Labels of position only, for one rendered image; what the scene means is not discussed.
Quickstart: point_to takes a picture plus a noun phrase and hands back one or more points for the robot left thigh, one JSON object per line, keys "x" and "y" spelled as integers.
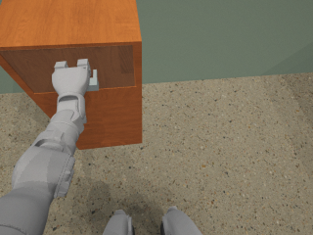
{"x": 119, "y": 224}

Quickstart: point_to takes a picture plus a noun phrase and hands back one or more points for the cabinet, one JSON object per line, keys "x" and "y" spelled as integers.
{"x": 114, "y": 115}

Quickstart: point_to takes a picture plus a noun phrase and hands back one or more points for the left robot hand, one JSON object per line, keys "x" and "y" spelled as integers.
{"x": 75, "y": 79}

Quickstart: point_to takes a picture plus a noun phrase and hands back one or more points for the robot left shin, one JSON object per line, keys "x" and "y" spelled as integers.
{"x": 119, "y": 212}

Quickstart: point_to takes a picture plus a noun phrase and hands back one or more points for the handle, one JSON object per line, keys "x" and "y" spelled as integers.
{"x": 93, "y": 82}

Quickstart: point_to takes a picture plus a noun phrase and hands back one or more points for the robot left forearm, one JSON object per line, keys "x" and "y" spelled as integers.
{"x": 64, "y": 128}

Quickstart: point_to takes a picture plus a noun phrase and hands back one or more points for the left robot upper arm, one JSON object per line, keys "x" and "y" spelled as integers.
{"x": 44, "y": 174}

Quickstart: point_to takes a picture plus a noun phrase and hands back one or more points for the drawer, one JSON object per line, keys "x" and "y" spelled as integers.
{"x": 114, "y": 64}

